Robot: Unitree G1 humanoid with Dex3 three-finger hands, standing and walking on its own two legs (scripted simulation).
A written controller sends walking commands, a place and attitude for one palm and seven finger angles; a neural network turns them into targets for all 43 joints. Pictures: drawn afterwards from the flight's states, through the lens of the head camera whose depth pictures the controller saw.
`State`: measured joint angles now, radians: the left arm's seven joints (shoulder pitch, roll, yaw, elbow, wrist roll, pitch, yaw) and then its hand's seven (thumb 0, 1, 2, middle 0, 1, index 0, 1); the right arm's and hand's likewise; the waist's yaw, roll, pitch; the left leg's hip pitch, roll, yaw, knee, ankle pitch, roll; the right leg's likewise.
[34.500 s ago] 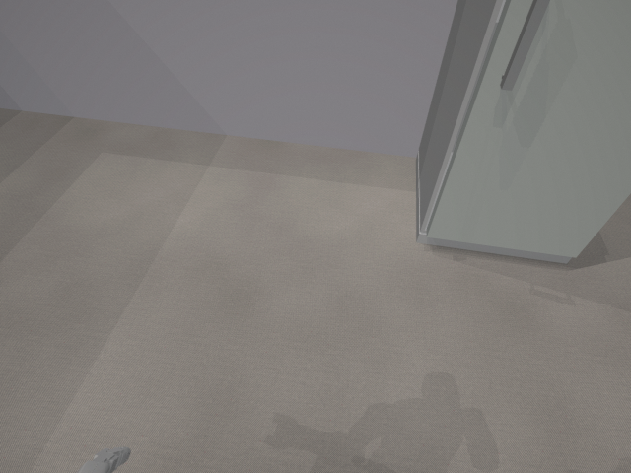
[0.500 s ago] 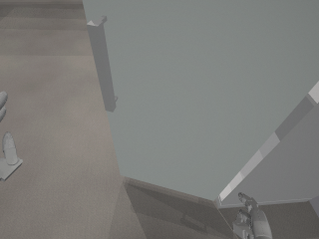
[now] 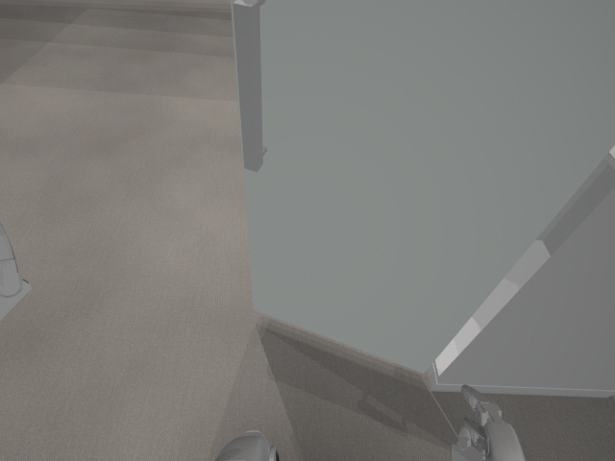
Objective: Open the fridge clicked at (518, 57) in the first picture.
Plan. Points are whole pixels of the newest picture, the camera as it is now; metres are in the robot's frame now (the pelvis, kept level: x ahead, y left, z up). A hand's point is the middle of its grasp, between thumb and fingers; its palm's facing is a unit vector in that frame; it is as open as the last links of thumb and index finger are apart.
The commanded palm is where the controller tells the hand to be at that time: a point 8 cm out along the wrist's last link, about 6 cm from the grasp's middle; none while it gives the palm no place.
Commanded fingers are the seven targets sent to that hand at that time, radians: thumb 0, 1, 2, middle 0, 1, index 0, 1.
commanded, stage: step back with the hand held close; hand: left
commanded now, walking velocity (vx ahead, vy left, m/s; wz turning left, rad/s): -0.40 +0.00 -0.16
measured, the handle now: (256, 92) +0.63 +0.12 +0.16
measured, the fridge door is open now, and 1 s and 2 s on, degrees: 71 71 71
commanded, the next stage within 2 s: stop stepping back and stand still in 0.52 s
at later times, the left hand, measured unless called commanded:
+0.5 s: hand out of the picture +0.09 +0.25 +0.22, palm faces +0.26 -0.86 -0.45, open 7.4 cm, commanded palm +0.04 +0.31 +0.21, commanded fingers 0.00 0.90 0.90 -0.20 -0.30 -0.20 -0.30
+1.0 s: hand out of the picture -0.04 +0.29 +0.20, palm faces +0.34 -0.86 -0.39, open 7.4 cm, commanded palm -0.09 +0.33 +0.21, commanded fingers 0.00 0.90 0.90 -0.20 -0.30 -0.20 -0.30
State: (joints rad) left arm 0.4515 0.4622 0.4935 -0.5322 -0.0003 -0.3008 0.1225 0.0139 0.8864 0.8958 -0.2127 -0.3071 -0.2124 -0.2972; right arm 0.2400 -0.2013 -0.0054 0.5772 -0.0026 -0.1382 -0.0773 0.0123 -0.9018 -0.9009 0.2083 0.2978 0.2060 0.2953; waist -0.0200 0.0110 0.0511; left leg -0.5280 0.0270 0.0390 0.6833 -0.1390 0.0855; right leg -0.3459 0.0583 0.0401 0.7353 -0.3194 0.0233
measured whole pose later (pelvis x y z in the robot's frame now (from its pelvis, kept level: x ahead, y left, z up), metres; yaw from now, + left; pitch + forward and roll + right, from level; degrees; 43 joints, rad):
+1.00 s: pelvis -0.28 +0.06 +0.03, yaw -9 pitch -2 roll -2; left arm 0.50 0.40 0.40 -0.42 0.01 -0.20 0.16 0.02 0.89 0.90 -0.21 -0.31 -0.21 -0.30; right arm 0.32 -0.21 -0.02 0.65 -0.01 -0.14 -0.09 0.01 -0.91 -0.90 0.20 0.30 0.20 0.29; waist -0.04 -0.02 -0.08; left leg -0.26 0.00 0.03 0.49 -0.24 0.06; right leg -0.30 0.03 -0.05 0.75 -0.41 0.00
